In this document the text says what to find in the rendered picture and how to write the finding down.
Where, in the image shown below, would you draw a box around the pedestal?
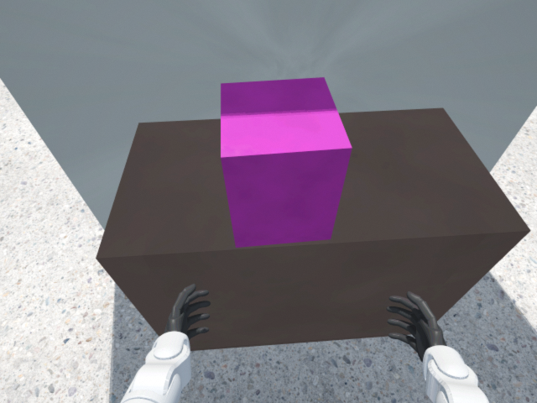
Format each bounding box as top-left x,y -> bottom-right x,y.
96,108 -> 531,351

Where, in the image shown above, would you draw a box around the robot left hand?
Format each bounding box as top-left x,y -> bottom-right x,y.
164,284 -> 211,340

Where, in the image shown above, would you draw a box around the left robot forearm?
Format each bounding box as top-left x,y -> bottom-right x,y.
120,332 -> 191,403

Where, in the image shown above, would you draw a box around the robot right hand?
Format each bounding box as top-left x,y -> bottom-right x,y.
387,291 -> 447,363

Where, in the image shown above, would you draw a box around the right robot forearm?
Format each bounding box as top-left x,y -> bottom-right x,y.
422,345 -> 489,403

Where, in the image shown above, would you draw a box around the carton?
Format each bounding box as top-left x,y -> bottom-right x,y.
221,77 -> 352,248

